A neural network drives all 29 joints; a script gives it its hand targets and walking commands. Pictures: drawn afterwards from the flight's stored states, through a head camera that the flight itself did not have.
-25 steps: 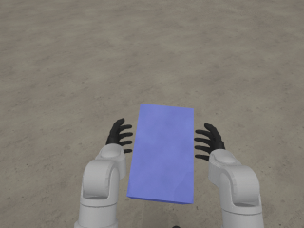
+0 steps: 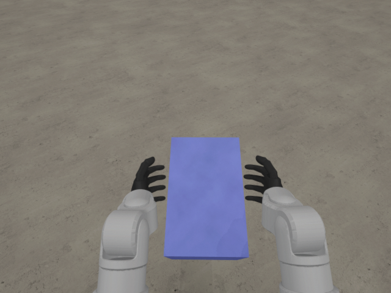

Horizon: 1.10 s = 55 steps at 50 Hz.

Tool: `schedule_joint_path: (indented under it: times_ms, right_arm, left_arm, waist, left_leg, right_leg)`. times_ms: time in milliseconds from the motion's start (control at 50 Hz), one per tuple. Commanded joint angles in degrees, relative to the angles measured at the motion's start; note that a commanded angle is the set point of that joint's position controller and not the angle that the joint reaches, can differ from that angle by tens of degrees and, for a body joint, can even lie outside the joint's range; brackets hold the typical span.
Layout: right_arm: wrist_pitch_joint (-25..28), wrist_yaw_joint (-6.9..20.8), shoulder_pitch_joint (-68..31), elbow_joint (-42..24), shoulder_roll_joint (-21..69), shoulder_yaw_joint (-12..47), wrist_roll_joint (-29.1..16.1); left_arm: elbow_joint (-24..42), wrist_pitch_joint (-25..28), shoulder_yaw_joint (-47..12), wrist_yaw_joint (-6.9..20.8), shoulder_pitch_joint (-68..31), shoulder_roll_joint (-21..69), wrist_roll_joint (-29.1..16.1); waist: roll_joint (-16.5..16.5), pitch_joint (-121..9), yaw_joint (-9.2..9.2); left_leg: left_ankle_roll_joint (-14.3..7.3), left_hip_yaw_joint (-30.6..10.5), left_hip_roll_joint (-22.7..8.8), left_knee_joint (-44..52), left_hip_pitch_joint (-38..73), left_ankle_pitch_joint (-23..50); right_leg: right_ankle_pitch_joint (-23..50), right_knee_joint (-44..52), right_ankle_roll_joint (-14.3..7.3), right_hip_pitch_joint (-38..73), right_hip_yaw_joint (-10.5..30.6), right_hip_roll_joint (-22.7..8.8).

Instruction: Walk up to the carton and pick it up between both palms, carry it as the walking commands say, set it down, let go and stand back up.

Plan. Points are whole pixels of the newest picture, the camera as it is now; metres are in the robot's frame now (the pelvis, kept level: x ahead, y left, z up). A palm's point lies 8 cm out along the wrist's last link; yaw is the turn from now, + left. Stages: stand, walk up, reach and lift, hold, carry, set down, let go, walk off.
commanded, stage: carry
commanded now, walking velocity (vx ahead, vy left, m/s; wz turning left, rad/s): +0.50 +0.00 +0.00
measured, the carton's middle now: (204, 199) +0.32 +0.01 +0.01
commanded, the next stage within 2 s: none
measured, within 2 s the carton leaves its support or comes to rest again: neither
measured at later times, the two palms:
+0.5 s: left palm (170, 101) +0.59 +0.10 +0.07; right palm (253, 104) +0.60 -0.14 +0.07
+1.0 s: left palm (161, 51) +0.86 +0.15 +0.09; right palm (228, 50) +0.86 -0.08 +0.10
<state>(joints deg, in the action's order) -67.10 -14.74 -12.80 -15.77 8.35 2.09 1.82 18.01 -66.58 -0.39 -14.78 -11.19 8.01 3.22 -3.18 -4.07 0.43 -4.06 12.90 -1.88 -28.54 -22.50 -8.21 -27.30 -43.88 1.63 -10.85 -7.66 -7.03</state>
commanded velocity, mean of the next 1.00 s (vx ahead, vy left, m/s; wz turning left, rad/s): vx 0.36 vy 0.00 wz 0.00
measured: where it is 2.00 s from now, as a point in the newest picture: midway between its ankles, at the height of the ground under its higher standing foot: (197, 216)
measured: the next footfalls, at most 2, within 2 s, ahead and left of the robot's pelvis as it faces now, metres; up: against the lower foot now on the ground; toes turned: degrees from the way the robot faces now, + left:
right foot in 0.44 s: +0.47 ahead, -0.11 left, +0.00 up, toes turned -10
left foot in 0.88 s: +0.67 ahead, +0.12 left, +0.00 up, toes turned +12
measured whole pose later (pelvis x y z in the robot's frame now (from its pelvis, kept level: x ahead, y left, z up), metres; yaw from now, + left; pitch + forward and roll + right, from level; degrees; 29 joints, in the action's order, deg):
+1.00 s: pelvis +0.58 +0.02 +0.01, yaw -1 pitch +3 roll -1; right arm -68.0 -14.6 -15.1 -14.0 8.9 1.3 2.5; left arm 16.7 -67.7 0.9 -15.7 -13.4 8.4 3.0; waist -1.8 -0.6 -0.5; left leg -3.4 12.3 -3.2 -23.8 -19.3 -7.5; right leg -29.7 -44.2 1.6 -16.9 -6.2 -3.5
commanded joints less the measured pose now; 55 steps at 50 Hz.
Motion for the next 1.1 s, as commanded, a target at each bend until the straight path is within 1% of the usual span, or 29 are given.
schedule_joint_path:
  times_ms: [0,20,40,80,140,200,300,360,380,400,420,440,460,480,520,580,700,720,780,820,840,860,880,900,920,960,1000,1040,1080]
  right_arm:
    - [1.4,10.0,-16.5,-6.2,57.6,21.5,-13.1]
    - [1.9,10.2,-18.7,-7.6,59.5,21.5,-13.8]
    - [2.5,10.5,-21.0,-8.8,61.3,21.9,-14.5]
    - [3.5,10.9,-22.2,-10.1,61.7,22.2,-15.8]
    - [4.4,11.3,-23.1,-11.9,60.1,22.7,-16.7]
    - [4.4,11.6,-21.5,-13.0,59.2,22.8,-16.9]
    - [2.9,11.1,-18.1,-12.3,57.1,22.8,-15.7]
    - [1.9,10.6,-18.9,-12.8,55.9,23.4,-15.1]
    - [1.5,10.5,-18.7,-12.7,55.8,23.9,-15.0]
    - [1.1,10.3,-19.9,-12.8,55.1,24.0,-15.0]
    - [0.7,10.2,-19.9,-11.9,55.3,23.9,-14.8]
    - [0.8,10.3,-20.2,-11.2,55.9,24.4,-15.2]
    - [1.1,10.3,-20.5,-12.0,56.6,24.8,-15.7]
    - [1.3,10.6,-21.5,-11.3,58.2,24.4,-15.9]
    - [2.9,11.5,-24.8,-12.2,61.6,26.1,-17.9]
    - [5.1,11.5,-25.5,-13.5,62.9,26.6,-17.9]
    - [5.9,10.5,-21.6,-14.7,61.7,27.5,-16.0]
    - [5.5,10.5,-21.4,-14.8,61.2,27.4,-15.8]
    - [3.7,10.4,-19.7,-13.4,59.6,27.1,-15.4]
    - [2.3,10.5,-17.9,-11.5,58.4,26.5,-15.5]
    - [1.7,10.6,-17.6,-10.6,57.5,25.9,-15.5]
    - [1.1,10.6,-17.7,-9.2,55.5,24.9,-15.4]
    - [0.8,10.4,-17.2,-7.6,54.7,23.1,-14.7]
    - [0.9,10.5,-15.6,-6.6,56.3,22.0,-14.5]
    - [1.1,10.5,-15.7,-6.4,57.2,21.9,-14.0]
    - [2.0,10.7,-17.9,-8.2,60.0,21.1,-14.2]
    - [2.8,10.8,-20.3,-10.1,61.4,21.2,-14.6]
    - [3.3,10.9,-21.4,-11.3,61.1,21.3,-14.8]
    - [3.4,10.9,-21.7,-11.7,60.6,21.8,-14.8]
  left_arm:
    - [6.3,-0.3,-28.5,10.8,-21.5,57.2,-17.2]
    - [6.5,0.2,-29.0,11.2,-23.4,59.6,-18.2]
    - [6.7,0.9,-28.4,11.5,-24.0,61.3,-18.4]
    - [6.9,2.0,-27.5,11.3,-23.4,63.2,-18.2]
    - [7.0,3.2,-27.3,10.3,-22.6,63.9,-17.1]
    - [8.3,3.3,-28.1,9.7,-21.6,63.5,-16.6]
    - [8.0,1.9,-27.9,9.6,-19.7,60.9,-16.0]
    - [6.9,1.0,-26.8,9.9,-18.5,59.1,-15.9]
    - [5.9,0.7,-26.0,10.0,-17.3,58.6,-15.6]
    - [5.1,0.5,-24.9,10.1,-15.4,58.2,-15.3]
    - [4.2,0.3,-23.9,10.1,-15.7,57.1,-15.2]
    - [4.2,0.4,-24.5,10.3,-17.9,58.1,-16.0]
    - [4.0,0.7,-25.4,10.5,-17.6,60.1,-17.1]
    - [4.1,1.3,-25.0,10.8,-19.1,61.3,-17.5]
    - [5.8,3.0,-23.8,11.2,-20.4,63.6,-16.7]
    - [9.7,4.9,-24.4,11.7,-22.7,63.7,-17.4]
    - [10.3,5.2,-25.2,12.1,-18.0,60.3,-17.1]
    - [10.0,4.8,-25.3,12.1,-17.4,59.8,-16.9]
    - [8.8,3.4,-25.1,11.6,-15.6,57.9,-15.6]
    - [7.7,2.2,-24.6,10.9,-14.5,56.6,-14.6]
    - [7.2,1.6,-24.5,10.5,-14.5,55.8,-14.1]
    - [6.4,0.9,-24.3,10.2,-14.3,54.4,-13.8]
    - [6.4,0.3,-24.6,10.1,-15.6,54.4,-14.2]
    - [7.4,0.1,-25.4,10.1,-18.3,55.7,-15.6]
    - [6.7,0.0,-26.8,10.4,-19.7,57.0,-16.5]
    - [7.8,0.4,-28.5,11.1,-23.3,60.3,-18.7]
    - [8.4,1.2,-28.4,11.3,-24.2,62.5,-19.3]
    - [8.5,1.7,-28.0,11.1,-23.6,63.3,-19.2]
    - [8.6,2.0,-27.6,11.0,-22.5,63.2,-18.8]
  waist:
    - [9.9,-19.1,1.38]
    - [7.1,-18.8,1.16]
    - [6.5,-18.6,0.95]
    - [8.9,-19.1,0.72]
    - [11.3,-17.4,0.55]
    - [13.0,-14.6,0.65]
    - [13.2,-11.1,1.09]
    - [10.9,-13.7,0.27]
    - [7.3,-17.4,-0.77]
    - [2.0,-22.2,-2.85]
    - [-8.1,-24.4,-2.28]
    - [-9.6,-24.6,-1.48]
    - [-6.7,-27.6,-1.21]
    - [-4.4,-26.3,-1.37]
    - [-0.1,-24.4,-1.84]
    - [-1.7,-22.8,-2.04]
    - [-4.9,-19.6,-2.11]
    - [-5.2,-18.6,-2.07]
    - [-5.8,-16.3,-1.82]
    - [-3.0,-17.5,-0.61]
    - [0.4,-20.4,0.31]
    - [8.1,-23.3,0.61]
    - [16.9,-23.4,0.28]
    - [16.2,-25.3,1.03]
    - [13.2,-23.3,1.00]
    - [12.0,-22.0,0.56]
    - [12.4,-23.6,0.25]
    - [11.7,-24.4,0.12]
    - [10.1,-24.3,-0.51]
  left_leg:
    - [-7.1,-30.0,-21.4,10.3,40.0,22.0]
    - [-5.1,-26.0,-19.9,11.9,37.5,18.5]
    - [-3.6,-21.8,-18.6,13.3,34.8,16.2]
    - [-3.0,-16.9,-17.0,15.2,33.6,12.9]
    - [-2.8,-11.8,-14.9,16.3,33.3,16.5]
    - [-1.7,-8.1,-12.6,15.7,34.0,21.9]
    - [-1.0,-4.8,-11.9,12.9,35.6,27.1]
    - [1.1,-1.0,-10.0,3.0,30.6,36.9]
    - [2.2,1.1,-7.6,-6.6,26.2,35.4]
    - [3.3,0.3,-5.4,-19.5,15.1,26.1]
    - [4.4,-3.3,0.1,-32.6,-2.7,-6.8]
    - [4.6,-8.8,2.3,-42.5,-14.4,-19.6]
    - [4.0,-13.2,-1.1,-48.2,-16.4,-17.2]
    - [3.8,-14.3,-3.2,-47.1,-15.2,-16.0]
    - [3.6,-14.3,-5.6,-39.2,-9.3,-12.6]
    - [3.9,-10.5,-4.9,-29.0,-8.0,-10.9]
    - [5.4,-6.1,-3.1,-10.1,-6.1,-1.2]
    - [5.7,-5.3,-2.5,-7.4,-5.2,0.2]
    - [6.1,-2.2,0.5,0.4,-2.6,3.4]
    - [6.1,1.2,2.6,12.0,6.7,12.9]
    - [4.2,-3.0,-1.8,11.9,18.9,20.2]
    - [0.8,-14.2,-12.4,6.4,34.0,41.4]
    - [-3.5,-24.7,-21.6,3.7,40.9,57.1]
    - [-7.3,-24.3,-21.7,2.4,43.5,58.4]
    - [-5.8,-21.5,-20.0,3.5,40.7,57.5]
    - [-2.8,-15.9,-16.9,7.2,34.0,44.1]
    - [-1.7,-9.7,-14.1,7.8,31.0,38.5]
    - [-1.6,-7.7,-12.7,7.2,29.6,35.1]
    - [-0.4,-5.4,-10.9,4.9,27.3,31.4]
  right_leg:
    - [-1.8,-22.4,-1.8,-33.1,5.1,0.9]
    - [2.2,-20.2,-1.7,-31.7,5.5,-0.4]
    - [6.0,-17.3,-1.4,-29.9,5.1,-1.2]
    - [10.9,-14.5,-1.0,-28.8,2.4,0.1]
    - [17.4,-9.2,-0.2,-29.6,0.0,1.1]
    - [22.3,-1.9,0.0,-29.2,-2.3,2.5]
    - [26.0,9.1,-1.5,-25.5,-4.7,3.8]
    - [29.6,17.0,-3.4,-9.8,-7.2,7.1]
    - [32.0,21.2,-3.9,2.1,-8.8,8.9]
    - [30.1,21.4,-5.2,17.9,-3.5,5.8]
    - [35.6,21.0,-8.4,30.5,18.2,-8.5]
    - [35.8,23.9,-13.7,35.8,31.5,-17.6]
    - [32.3,22.1,-16.3,35.3,30.9,-18.9]
    - [30.8,24.4,-15.4,28.4,27.0,-17.7]
    - [27.0,26.6,-11.1,17.6,19.3,-14.3]
    - [26.0,29.2,-10.4,14.1,11.6,-12.9]
    - [26.0,29.6,-10.4,15.5,4.7,-8.6]
    - [27.4,29.0,-10.1,15.3,3.7,-7.9]
    - [45.4,22.3,-8.5,17.2,-0.2,-6.3]
    - [47.7,12.5,-4.7,16.6,-4.8,-2.8]
    - [39.7,6.9,-2.0,7.9,-4.7,-2.0]
    - [24.5,-0.3,0.8,-7.4,-4.2,-0.5]
    - [-3.3,-5.7,1.4,-18.4,-1.1,3.2]
    - [-7.5,-7.0,0.2,-21.2,3.2,2.9]
    - [-6.2,-4.7,-0.1,-22.0,4.3,2.3]
    - [-2.3,2.4,-0.2,-16.8,3.4,2.0]
    - [2.5,7.2,0.1,-11.3,1.0,3.3]
    - [7.2,10.6,0.2,-8.5,-0.4,3.8]
    - [17.0,16.9,0.4,-4.5,-1.5,3.4]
